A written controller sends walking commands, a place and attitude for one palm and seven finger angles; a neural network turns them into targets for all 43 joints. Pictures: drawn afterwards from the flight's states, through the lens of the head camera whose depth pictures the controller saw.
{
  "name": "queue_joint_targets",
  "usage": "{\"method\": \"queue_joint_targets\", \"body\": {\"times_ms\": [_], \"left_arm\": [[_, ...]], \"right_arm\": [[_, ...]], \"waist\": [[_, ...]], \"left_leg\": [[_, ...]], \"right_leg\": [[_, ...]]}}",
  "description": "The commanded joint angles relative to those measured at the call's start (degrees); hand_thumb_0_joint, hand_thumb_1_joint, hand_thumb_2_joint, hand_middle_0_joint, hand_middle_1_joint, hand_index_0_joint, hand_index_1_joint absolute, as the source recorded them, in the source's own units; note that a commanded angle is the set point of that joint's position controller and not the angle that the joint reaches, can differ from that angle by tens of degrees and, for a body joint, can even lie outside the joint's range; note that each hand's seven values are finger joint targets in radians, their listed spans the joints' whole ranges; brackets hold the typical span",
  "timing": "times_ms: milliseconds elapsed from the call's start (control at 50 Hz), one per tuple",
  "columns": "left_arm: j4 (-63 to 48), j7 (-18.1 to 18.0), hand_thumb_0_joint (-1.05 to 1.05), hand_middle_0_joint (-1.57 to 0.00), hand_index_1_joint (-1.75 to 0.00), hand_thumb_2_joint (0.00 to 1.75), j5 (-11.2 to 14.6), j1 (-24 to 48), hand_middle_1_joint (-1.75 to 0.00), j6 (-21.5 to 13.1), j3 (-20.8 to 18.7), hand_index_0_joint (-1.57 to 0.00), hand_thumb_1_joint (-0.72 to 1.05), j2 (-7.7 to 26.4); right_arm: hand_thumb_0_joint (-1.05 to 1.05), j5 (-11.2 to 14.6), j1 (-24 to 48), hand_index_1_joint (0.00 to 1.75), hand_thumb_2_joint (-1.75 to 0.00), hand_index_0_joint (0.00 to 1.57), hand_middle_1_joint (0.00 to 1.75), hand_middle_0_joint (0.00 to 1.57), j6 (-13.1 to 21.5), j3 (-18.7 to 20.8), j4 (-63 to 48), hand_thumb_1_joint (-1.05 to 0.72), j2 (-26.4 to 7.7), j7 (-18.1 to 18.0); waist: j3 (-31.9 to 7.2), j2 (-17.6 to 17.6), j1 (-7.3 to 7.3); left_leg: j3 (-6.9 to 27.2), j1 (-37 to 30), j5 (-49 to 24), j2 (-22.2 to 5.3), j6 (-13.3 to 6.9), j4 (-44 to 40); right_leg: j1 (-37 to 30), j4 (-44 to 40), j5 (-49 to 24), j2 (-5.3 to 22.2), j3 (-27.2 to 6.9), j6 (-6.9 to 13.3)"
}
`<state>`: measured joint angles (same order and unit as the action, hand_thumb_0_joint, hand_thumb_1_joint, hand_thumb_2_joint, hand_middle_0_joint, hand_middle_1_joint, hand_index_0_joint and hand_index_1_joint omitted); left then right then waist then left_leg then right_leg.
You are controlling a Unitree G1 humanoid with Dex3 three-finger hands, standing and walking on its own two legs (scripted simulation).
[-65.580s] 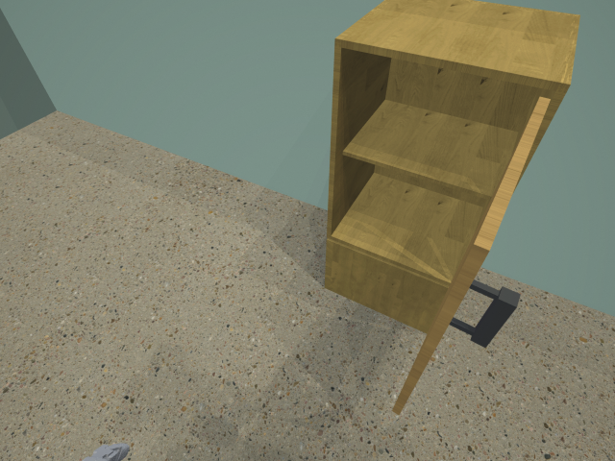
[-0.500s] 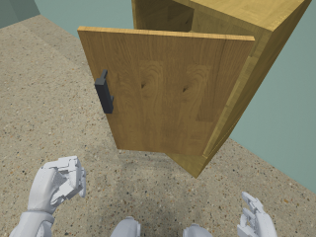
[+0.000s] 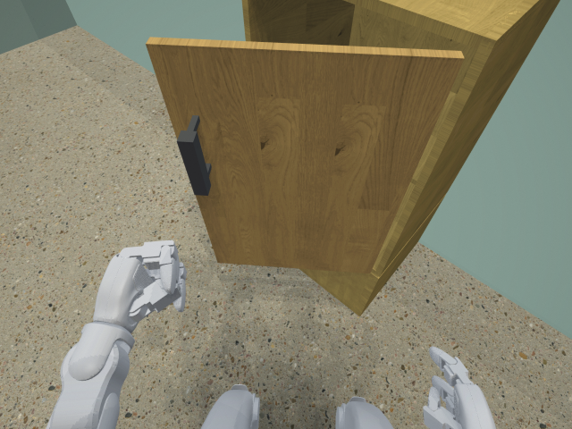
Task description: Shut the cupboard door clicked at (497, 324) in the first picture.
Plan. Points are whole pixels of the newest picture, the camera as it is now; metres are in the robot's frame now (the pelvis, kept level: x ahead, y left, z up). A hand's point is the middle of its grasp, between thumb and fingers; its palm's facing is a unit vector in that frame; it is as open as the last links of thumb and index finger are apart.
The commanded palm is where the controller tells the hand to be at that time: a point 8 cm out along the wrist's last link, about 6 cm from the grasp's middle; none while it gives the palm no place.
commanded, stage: bring the fist close to the handle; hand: left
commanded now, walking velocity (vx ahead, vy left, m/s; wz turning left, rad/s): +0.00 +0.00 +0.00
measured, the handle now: (198, 156) +0.51 +0.17 +0.07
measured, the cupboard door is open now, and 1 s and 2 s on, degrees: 37 37 25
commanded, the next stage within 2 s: push the door shut along its arc in 1.08 s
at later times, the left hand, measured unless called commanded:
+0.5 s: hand (204, 219) +0.38 +0.14 +0.08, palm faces -0.02 -1.00 -0.03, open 3.1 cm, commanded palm +0.36 +0.19 +0.07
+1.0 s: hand (203, 207) +0.40 +0.15 +0.07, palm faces -0.03 -1.00 -0.03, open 3.1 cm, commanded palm +0.38 +0.20 +0.07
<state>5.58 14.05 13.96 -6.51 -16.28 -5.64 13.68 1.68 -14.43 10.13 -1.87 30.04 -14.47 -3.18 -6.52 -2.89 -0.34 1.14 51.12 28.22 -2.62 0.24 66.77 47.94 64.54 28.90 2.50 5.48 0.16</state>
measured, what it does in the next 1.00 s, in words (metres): stands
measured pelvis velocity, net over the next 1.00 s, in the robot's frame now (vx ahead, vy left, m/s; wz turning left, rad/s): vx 0.01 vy -0.01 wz -0.03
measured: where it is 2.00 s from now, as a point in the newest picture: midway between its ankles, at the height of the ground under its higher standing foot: outside the picture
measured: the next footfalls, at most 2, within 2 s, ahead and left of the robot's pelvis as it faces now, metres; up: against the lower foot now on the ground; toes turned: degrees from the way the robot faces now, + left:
none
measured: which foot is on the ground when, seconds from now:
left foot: down 0.00-1.00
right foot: down 0.00-1.00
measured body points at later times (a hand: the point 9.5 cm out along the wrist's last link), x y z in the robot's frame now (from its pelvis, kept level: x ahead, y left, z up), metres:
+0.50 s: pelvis +0.01 +0.00 +0.01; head +0.08 -0.01 +0.46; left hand +0.37 +0.19 +0.08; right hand +0.14 -0.26 -0.09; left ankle +0.05 +0.12 -0.65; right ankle +0.03 -0.12 -0.65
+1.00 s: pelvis +0.01 -0.01 +0.01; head +0.08 -0.02 +0.46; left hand +0.40 +0.20 +0.07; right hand +0.09 -0.28 -0.10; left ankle +0.05 +0.12 -0.65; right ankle +0.03 -0.12 -0.65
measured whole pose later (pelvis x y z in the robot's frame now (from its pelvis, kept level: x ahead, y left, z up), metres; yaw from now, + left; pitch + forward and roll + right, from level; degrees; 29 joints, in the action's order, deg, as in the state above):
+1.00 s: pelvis +0.01 -0.01 +0.01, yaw -2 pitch +15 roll +0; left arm 42.3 11.6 11.1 23.4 -22.6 -12.8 14.9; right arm 1.4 -18.1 2.9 0.5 35.6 -15.6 -1.5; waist -6.4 -1.9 -2.9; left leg -1.4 49.0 25.8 -3.1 0.8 60.3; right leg 48.1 60.5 26.9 1.9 3.1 0.6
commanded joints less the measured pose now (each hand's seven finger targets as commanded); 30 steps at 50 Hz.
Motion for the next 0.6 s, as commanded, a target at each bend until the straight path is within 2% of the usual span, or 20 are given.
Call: {"method": "queue_joint_targets", "body": {"times_ms": [0,40,60,100,120,180,220,240,300,340,360,380,400,460,520,580], "left_arm": [[-11.49,-2.94,0.0,-1.3,-1.5,0.9,0.93,14.83,-1.5,-1.9,-7.77,-1.3,0.9,9.98],[-10.55,-5.15,0.0,-1.3,-1.5,0.9,1.61,18.26,-1.5,-4.14,-9.83,-1.3,0.9,9.72],[-9.35,-5.92,0.0,-1.3,-1.5,0.9,1.44,18.41,-1.5,-5.27,-9.48,-1.3,0.9,8.83],[-7.11,-6.93,0.0,-1.3,-1.5,0.9,0.29,20.2,-1.5,-6.95,-8.07,-1.3,0.9,8.16],[-4.72,-6.86,0.0,-1.3,-1.5,0.9,-0.43,20.18,-1.5,-7.22,-6.58,-1.3,0.9,6.78],[1.79,-5.3,0.0,-1.3,-1.5,0.9,-2.38,21.25,-1.5,-6.24,-2.31,-1.3,0.9,4.51],[3.86,-3.86,0.0,-1.3,-1.5,0.9,-2.5,22.65,-1.5,-4.84,-0.99,-1.3,0.9,3.77],[4.76,-3.35,0.0,-1.3,-1.5,0.9,-2.28,24.33,-1.5,-4.22,-1.02,-1.3,0.9,4.0],[3.82,-3.92,0.0,-1.3,-1.5,0.9,-1.12,30.18,-1.5,-4.71,-4.48,-1.3,0.9,6.61],[1.88,-5.35,0.0,-1.3,-1.5,0.9,-0.75,34.14,-1.5,-6.79,-6.35,-1.3,0.9,7.27],[2.31,-6.23,0.0,-1.3,-1.5,0.9,-0.72,34.99,-1.5,-7.93,-7.61,-1.3,0.9,7.94],[3.38,-7.02,0.0,-1.3,-1.5,0.9,-1.17,35.99,-1.5,-8.98,-7.88,-1.3,0.9,8.06],[3.65,-7.87,0.0,-1.3,-1.5,0.9,-1.95,37.46,-1.5,-10.05,-8.82,-1.3,0.9,9.72],[9.06,-8.5,0.0,-1.3,-1.5,0.9,-4.03,37.47,-1.5,-10.94,-5.51,-1.3,0.9,6.3],[15.57,-7.29,0.0,-1.3,-1.5,0.9,-4.63,37.08,-1.5,-8.9,-4.04,-1.3,0.9,5.19],[19.73,-6.01,0.0,-1.3,-1.5,0.9,-3.7,41.76,-1.5,-6.88,-5.96,-1.3,0.9,7.12]], "right_arm": [[0.0,-0.1,1.55,0.3,-0.9,0.2,0.3,0.2,2.36,3.29,-8.15,-0.9,-7.78,-1.37],[0.0,-0.39,2.06,0.3,-0.9,0.2,0.3,0.2,2.26,3.15,-7.42,-0.9,-6.93,-1.23],[0.0,-0.37,2.13,0.3,-0.9,0.2,0.3,0.2,2.25,3.03,-7.05,-0.9,-6.65,-1.0],[0.0,-0.64,1.78,0.3,-0.9,0.2,0.3,0.2,2.14,3.08,-6.23,-0.9,-6.88,-0.55],[0.0,-0.7,1.51,0.3,-0.9,0.2,0.3,0.2,2.04,3.19,-5.72,-0.9,-6.85,-0.19],[0.0,-0.46,0.07,0.3,-0.9,0.2,0.3,0.2,1.24,3.56,-5.0,-0.9,-7.75,0.4],[0.0,-0.16,-0.9,0.3,-0.9,0.2,0.3,0.2,0.76,3.94,-5.03,-0.9,-8.18,0.45],[0.0,0.01,-1.24,0.3,-0.9,0.2,0.3,0.2,0.43,4.04,-4.99,-0.9,-8.38,0.34],[0.0,-0.12,-1.37,0.3,-0.9,0.2,0.3,0.2,0.03,4.27,-4.67,-0.9,-8.56,-0.14],[0.0,-0.38,-0.98,0.3,-0.9,0.2,0.3,0.2,-0.06,4.27,-4.01,-0.9,-7.91,-0.13],[0.0,-0.52,-1.07,0.3,-0.9,0.2,0.3,0.2,-0.11,4.25,-3.6,-0.9,-7.69,-0.08],[0.0,-0.62,-0.98,0.3,-0.9,0.2,0.3,0.2,-0.22,4.22,-3.22,-0.9,-7.47,0.02],[0.0,-0.84,-1.38,0.3,-0.9,0.2,0.3,0.2,-0.33,4.23,-2.7,-0.9,-7.6,0.08],[0.0,-1.03,-1.78,0.3,-0.9,0.2,0.3,0.2,-0.94,4.46,-1.72,-0.9,-7.38,0.95],[0.0,-0.77,-3.09,0.3,-0.9,0.2,0.3,0.2,-1.99,4.78,-1.45,-0.9,-7.97,1.38],[0.0,-0.41,-3.58,0.3,-0.9,0.2,0.3,0.2,-3.22,4.71,-1.52,-0.9,-8.34,1.04]], "waist": [[-14.31,1.66,-0.45],[-15.43,2.5,-0.04],[-14.85,1.54,0.19],[-14.67,0.25,-0.28],[-14.52,0.42,-0.66],[-12.43,-0.08,-1.84],[-13.47,1.35,-2.2],[-13.18,2.12,-2.57],[-16.27,3.29,-2.09],[-19.75,2.01,-1.56],[-20.4,2.47,-1.15],[-20.02,2.09,-1.31],[-20.55,1.15,-1.24],[-19.26,0.14,-2.01],[-17.87,2.38,-2.8],[-16.71,5.39,-3.18]], "left_leg": [[0.92,-9.6,-5.66,2.31,-1.25,-13.4],[0.62,-9.82,-6.84,2.36,-1.04,-13.4],[0.55,-10.16,-7.22,2.34,-0.89,-13.71],[0.5,-10.49,-7.83,2.25,-0.9,-13.76],[0.33,-10.69,-8.04,2.23,-0.88,-13.75],[0.25,-10.91,-7.76,1.96,-0.84,-14.31],[0.08,-11.34,-8.47,1.94,-1.06,-14.34],[0.01,-11.64,-8.7,1.91,-1.09,-14.48],[0.03,-12.69,-11.41,2.0,-1.13,-14.16],[-0.28,-14.31,-14.17,2.12,-1.01,-13.69],[-0.26,-14.32,-15.21,2.07,-0.89,-13.59],[-0.4,-14.37,-15.68,2.03,-0.87,-13.38],[-0.3,-14.3,-16.22,1.97,-0.88,-13.16],[-0.69,-14.66,-16.55,1.89,-0.72,-13.02],[-1.03,-13.44,-15.93,1.92,-0.86,-13.31],[-1.56,-10.71,-12.93,2.27,-1.05,-13.67]], "right_leg": [[-8.56,-12.65,-4.48,-2.8,-3.22,0.93],[-9.59,-12.6,-5.13,-2.62,-3.43,0.88],[-9.43,-12.29,-5.63,-2.75,-3.24,1.08],[-8.65,-11.69,-6.71,-2.76,-2.87,1.17],[-8.32,-11.6,-7.36,-2.66,-2.83,1.11],[-6.52,-11.98,-8.22,-2.62,-2.64,1.16],[-7.53,-12.68,-9.35,-2.55,-2.83,1.04],[-7.7,-13.23,-9.85,-2.5,-2.91,0.97],[-9.65,-12.85,-12.64,-2.61,-3.09,0.93],[-10.9,-11.9,-15.79,-2.37,-3.28,0.93],[-11.58,-11.36,-16.88,-2.39,-3.23,0.99],[-11.07,-11.1,-17.35,-2.44,-3.28,0.97],[-10.88,-10.52,-17.65,-2.5,-3.26,1.03],[-8.91,-10.33,-18.45,-2.44,-3.19,1.04],[-9.29,-11.49,-18.95,-2.48,-3.31,0.85],[-10.96,-13.33,-17.25,-2.27,-4.27,0.43]]}}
